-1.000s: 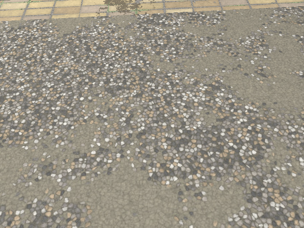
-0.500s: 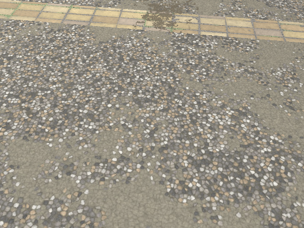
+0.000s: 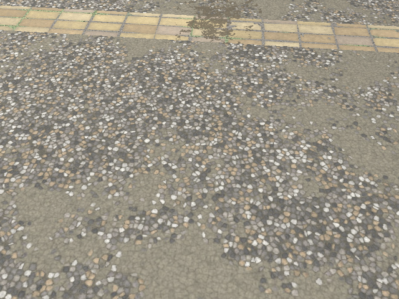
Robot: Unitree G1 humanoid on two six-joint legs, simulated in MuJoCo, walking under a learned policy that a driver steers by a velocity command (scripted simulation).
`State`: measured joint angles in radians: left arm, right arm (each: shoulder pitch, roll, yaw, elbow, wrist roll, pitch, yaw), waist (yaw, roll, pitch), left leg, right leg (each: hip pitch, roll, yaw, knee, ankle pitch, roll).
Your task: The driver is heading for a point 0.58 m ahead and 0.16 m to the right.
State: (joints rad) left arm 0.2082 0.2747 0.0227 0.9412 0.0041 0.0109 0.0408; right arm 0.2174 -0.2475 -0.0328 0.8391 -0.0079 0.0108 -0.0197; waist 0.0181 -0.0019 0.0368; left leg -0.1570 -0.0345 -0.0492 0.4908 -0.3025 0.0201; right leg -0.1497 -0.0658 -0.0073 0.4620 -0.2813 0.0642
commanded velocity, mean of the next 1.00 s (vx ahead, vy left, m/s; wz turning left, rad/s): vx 0.26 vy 0.00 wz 0.00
